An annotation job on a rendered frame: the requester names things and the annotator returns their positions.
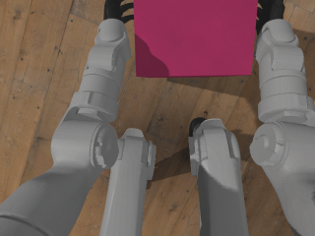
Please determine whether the right robot upper arm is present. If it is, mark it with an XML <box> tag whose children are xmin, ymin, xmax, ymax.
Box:
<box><xmin>249</xmin><ymin>120</ymin><xmax>315</xmax><ymax>236</ymax></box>

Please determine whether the carton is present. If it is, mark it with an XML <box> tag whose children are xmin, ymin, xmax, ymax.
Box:
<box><xmin>133</xmin><ymin>0</ymin><xmax>258</xmax><ymax>78</ymax></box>

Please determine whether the robot left hand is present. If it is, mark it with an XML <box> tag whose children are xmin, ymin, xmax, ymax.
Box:
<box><xmin>103</xmin><ymin>0</ymin><xmax>134</xmax><ymax>24</ymax></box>

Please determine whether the robot right forearm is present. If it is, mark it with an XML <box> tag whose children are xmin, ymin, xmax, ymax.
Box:
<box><xmin>254</xmin><ymin>19</ymin><xmax>315</xmax><ymax>127</ymax></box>

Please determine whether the robot left forearm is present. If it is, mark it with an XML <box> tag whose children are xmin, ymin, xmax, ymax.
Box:
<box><xmin>50</xmin><ymin>18</ymin><xmax>132</xmax><ymax>153</ymax></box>

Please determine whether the left robot upper arm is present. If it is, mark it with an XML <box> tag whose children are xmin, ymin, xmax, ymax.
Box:
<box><xmin>0</xmin><ymin>119</ymin><xmax>119</xmax><ymax>236</ymax></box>

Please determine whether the robot right hand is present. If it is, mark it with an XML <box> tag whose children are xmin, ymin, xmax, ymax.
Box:
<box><xmin>255</xmin><ymin>0</ymin><xmax>285</xmax><ymax>35</ymax></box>

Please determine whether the right robot thigh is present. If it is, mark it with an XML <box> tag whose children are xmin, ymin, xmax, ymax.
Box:
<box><xmin>188</xmin><ymin>127</ymin><xmax>249</xmax><ymax>236</ymax></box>

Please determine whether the left robot shin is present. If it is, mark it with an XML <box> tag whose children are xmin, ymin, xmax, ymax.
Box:
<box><xmin>110</xmin><ymin>128</ymin><xmax>146</xmax><ymax>171</ymax></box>

